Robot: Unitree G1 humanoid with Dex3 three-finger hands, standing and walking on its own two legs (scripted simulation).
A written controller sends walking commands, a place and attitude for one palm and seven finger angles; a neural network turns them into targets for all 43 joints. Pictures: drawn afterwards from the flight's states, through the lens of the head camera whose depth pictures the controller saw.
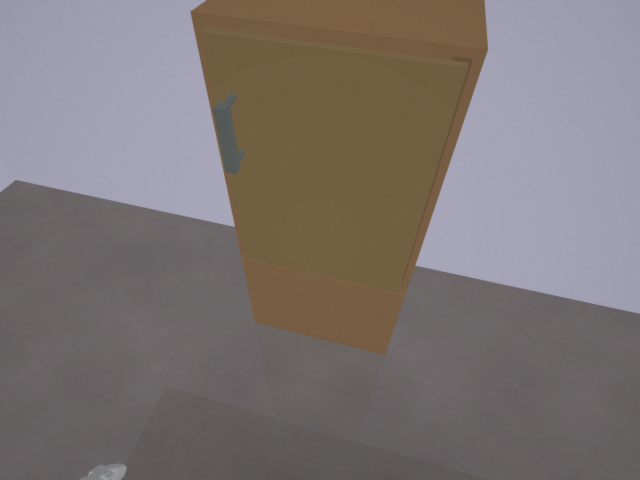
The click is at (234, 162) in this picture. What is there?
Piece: cupboard door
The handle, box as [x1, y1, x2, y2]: [213, 93, 244, 173]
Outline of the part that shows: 231,93 223,102 218,102 213,107 213,111 226,172 236,173 239,168 239,162 244,154 244,151 239,150 238,152 236,149 229,107 236,97 235,94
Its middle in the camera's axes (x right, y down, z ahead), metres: -0.17 -0.20 +0.73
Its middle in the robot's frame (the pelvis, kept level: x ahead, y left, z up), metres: +0.68 +0.21 +0.06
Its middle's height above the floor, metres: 0.83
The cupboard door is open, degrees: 0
